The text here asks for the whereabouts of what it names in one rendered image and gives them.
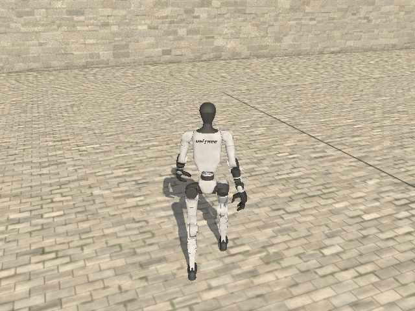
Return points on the right robot upper arm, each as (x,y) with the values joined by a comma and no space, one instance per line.
(230,148)

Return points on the robot left hand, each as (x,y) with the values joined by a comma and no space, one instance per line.
(178,176)

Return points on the robot right hand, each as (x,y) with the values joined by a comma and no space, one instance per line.
(243,197)

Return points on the left robot upper arm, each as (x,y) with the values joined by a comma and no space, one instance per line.
(184,145)

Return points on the left robot forearm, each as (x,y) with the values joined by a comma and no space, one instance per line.
(179,166)

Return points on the right robot shin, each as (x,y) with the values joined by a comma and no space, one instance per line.
(223,224)

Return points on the right robot forearm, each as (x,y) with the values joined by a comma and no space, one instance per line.
(237,177)

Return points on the left robot thigh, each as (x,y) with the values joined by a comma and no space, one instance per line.
(191,199)

